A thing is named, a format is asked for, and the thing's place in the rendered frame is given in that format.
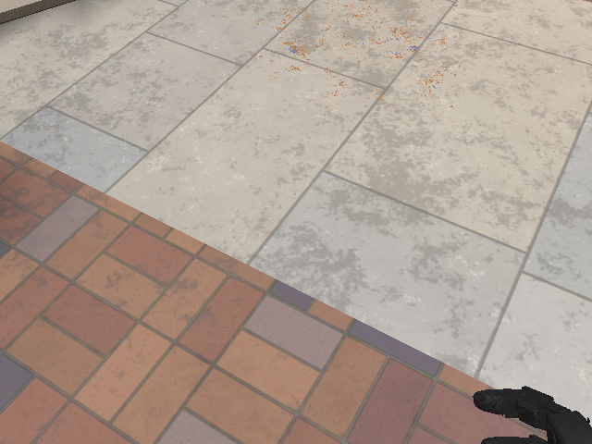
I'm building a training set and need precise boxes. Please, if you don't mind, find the robot right hand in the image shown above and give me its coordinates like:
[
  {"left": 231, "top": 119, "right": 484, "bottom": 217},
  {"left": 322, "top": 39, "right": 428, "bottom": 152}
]
[{"left": 473, "top": 386, "right": 592, "bottom": 444}]

